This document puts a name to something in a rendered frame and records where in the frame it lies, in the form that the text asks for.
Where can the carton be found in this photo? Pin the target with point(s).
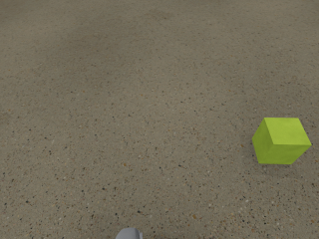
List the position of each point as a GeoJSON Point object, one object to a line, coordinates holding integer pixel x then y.
{"type": "Point", "coordinates": [280, 140]}

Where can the left robot thigh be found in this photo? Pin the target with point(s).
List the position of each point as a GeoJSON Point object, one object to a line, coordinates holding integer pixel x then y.
{"type": "Point", "coordinates": [130, 233]}

